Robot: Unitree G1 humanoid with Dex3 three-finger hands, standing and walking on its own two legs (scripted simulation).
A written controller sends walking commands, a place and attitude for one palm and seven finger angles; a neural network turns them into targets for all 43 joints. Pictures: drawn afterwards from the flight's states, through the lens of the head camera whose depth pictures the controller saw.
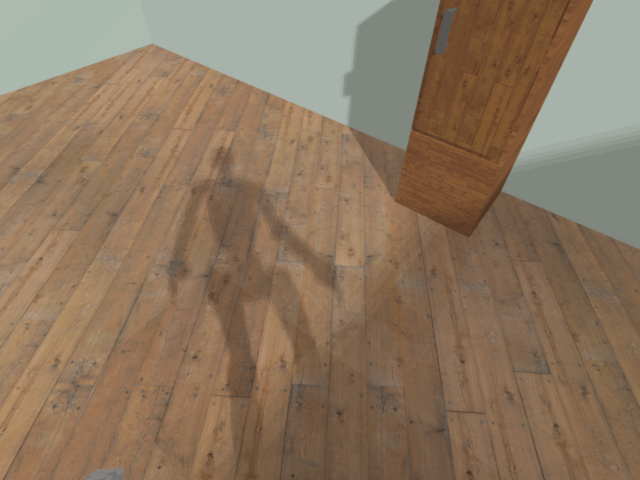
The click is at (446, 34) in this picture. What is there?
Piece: cupboard door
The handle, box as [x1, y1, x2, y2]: [435, 7, 457, 53]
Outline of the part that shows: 456,7 451,9 448,8 444,12 435,52 442,53 447,46 446,40 453,13 456,11 457,8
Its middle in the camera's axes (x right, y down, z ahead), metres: +0.40 -0.67 +1.24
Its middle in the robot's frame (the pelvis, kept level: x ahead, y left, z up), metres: +1.40 -0.32 +0.03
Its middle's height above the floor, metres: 0.81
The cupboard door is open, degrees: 0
